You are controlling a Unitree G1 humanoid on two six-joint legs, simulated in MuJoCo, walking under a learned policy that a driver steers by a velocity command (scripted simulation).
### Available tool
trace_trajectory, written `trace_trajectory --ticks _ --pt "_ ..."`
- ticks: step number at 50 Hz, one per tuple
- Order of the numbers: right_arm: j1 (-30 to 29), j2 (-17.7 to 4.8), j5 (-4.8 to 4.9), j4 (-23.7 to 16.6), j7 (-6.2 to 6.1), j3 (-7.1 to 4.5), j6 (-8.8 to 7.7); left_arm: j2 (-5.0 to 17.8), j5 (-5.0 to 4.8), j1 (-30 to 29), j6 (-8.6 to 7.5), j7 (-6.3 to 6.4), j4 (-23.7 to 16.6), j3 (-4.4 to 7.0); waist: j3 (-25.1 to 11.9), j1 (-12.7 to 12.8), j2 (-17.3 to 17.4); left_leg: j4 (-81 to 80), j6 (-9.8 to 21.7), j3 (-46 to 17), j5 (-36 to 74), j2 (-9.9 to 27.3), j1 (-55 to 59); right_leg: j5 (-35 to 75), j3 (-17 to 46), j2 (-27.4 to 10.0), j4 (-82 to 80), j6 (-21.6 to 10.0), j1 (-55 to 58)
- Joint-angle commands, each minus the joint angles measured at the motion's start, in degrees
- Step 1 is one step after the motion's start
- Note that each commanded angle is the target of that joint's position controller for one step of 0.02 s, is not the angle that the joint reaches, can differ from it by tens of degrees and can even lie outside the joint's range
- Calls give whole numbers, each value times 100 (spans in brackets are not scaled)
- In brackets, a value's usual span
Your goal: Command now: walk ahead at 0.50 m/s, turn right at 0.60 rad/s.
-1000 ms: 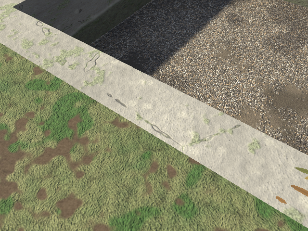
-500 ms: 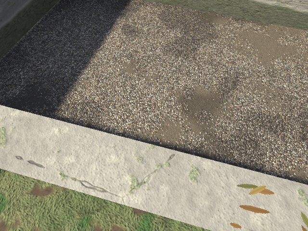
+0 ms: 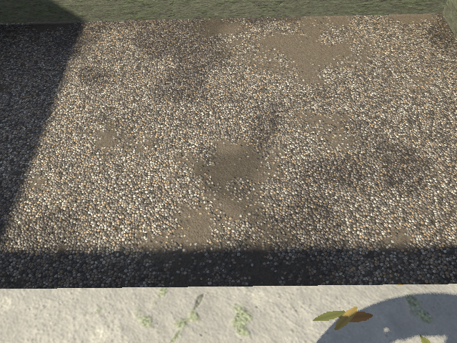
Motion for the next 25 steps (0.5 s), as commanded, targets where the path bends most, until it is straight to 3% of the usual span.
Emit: trace_trajectory --ticks 1,6,9,11,12,13,14,15,16,17,18,19,21,23,25 --pt "-24 -335 -1 -360 -38 -64 19 801 -17 41 -91 58 -494 188 -226 -118 -365 -590 -66 138 664 -151 63 2267 1419 -1349 -659 -764 -56" --pt "-747 -371 78 -617 -86 -9 -3 825 12 553 -92 34 -487 188 -236 261 -559 -1632 48 105 984 -447 15 2879 1811 -1390 -132 -716 648" --pt "-957 -409 133 -775 -87 18 -85 952 101 516 -30 54 -595 221 -247 318 -526 -2154 243 101 490 -728 369 2881 2180 -1456 214 -710 778" --pt "-340 -427 110 -647 -77 -8 -186 1032 67 157 5 58 -734 222 -301 -49 -612 -2821 428 98 242 -956 1617 2826 2300 -1277 574 -475 305" --pt "297 -492 71 -487 -103 -47 -239 1064 -26 -98 -14 36 -808 220 -491 -469 -439 -3370 534 148 633 -988 2659 2803 2167 -1070 1166 -251 -102" --pt "1144 -983 -27 -403 -197 -185 -298 713 -183 -161 -100 10 -965 123 -1124 -804 280 -3640 859 -987 450 137 4099 1747 1670 -684 2746 63 -829" --pt "1380 -1541 39 -421 -239 -297 -242 343 -180 408 -147 -8 -1063 52 -1726 -471 1466 -4187 1441 -3366 402 1640 5186 -2198 830 272 4273 342 -2245" --pt "1041 -1282 177 -440 -190 -289 -157 758 78 543 -117 29 -952 109 -1409 -324 1115 -4238 1681 -4238 -373 1735 4591 -2026 827 -72 4996 404 -2888" --pt "814 -743 194 -485 -156 -165 -140 783 151 137 -79 29 -917 129 -766 -313 482 -4265 1669 -3551 -653 1458 3963 -1524 851 -232 5415 476 -3041" --pt "663 -427 120 -447 -112 -75 -187 681 161 -196 -28 -10 -996 101 -401 -266 145 -4328 1619 -2799 -601 1167 3404 -1221 755 -348 5454 510 -3037" --pt "621 -357 69 -393 -90 -44 -241 551 166 -237 44 -51 -1042 64 -252 -139 284 -4449 1504 -2235 -433 897 3025 -1057 707 -473 5273 541 -2961" --pt "725 -398 74 -285 -71 -66 -281 460 154 -135 164 -87 -1036 53 -130 -58 487 -4524 1496 -1846 -40 713 2662 -1016 689 -505 5145 599 -2841" --pt "950 -580 63 -76 15 -129 -405 476 141 55 277 -82 -916 61 -180 102 463 -4568 1558 -1385 861 596 2278 -812 571 -413 5058 649 -2569" --pt "1060 -622 90 18 30 -132 -438 498 105 -205 311 -68 -937 83 -230 132 403 -4522 1588 -1117 1279 644 2311 -509 614 -397 4745 643 -2679" --pt "1119 -688 144 58 10 -138 -411 369 102 -599 304 -87 -1020 33 -181 107 361 -4483 1540 -876 1434 640 2347 -9 564 -495 4162 634 -2810"
Velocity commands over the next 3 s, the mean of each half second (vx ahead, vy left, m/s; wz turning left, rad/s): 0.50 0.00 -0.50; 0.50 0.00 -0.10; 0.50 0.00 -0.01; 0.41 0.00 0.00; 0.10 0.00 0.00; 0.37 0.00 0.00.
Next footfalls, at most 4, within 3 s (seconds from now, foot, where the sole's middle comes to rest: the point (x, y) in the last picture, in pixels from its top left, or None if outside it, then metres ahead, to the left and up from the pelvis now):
0.26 left None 0.27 0.11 -0.78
0.72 right None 0.36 -0.14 -0.78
1.18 left None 0.44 0.01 -0.78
1.56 right None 0.44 -0.22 -0.78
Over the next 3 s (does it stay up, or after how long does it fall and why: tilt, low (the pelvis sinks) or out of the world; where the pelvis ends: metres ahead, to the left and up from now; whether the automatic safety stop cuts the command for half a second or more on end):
stays up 0.43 -0.11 -0.01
